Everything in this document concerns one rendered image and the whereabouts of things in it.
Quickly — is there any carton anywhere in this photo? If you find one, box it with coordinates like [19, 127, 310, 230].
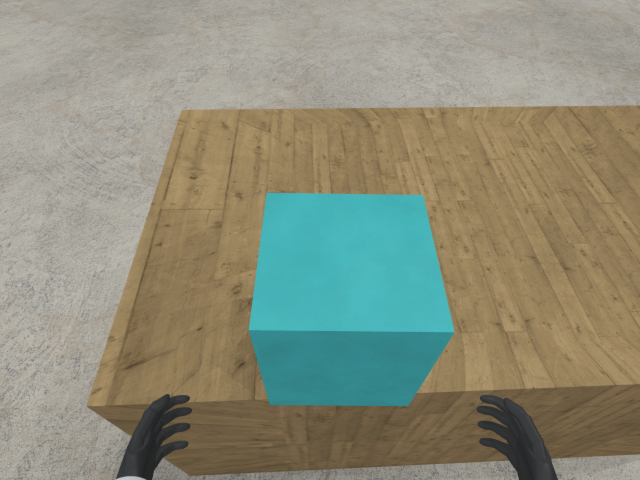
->
[249, 193, 454, 406]

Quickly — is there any robot left hand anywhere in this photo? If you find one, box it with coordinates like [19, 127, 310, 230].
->
[116, 394, 192, 480]

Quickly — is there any pedestal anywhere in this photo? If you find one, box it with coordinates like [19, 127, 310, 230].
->
[86, 105, 640, 476]

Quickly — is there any robot right hand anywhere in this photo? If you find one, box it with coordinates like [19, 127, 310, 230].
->
[477, 395, 558, 480]

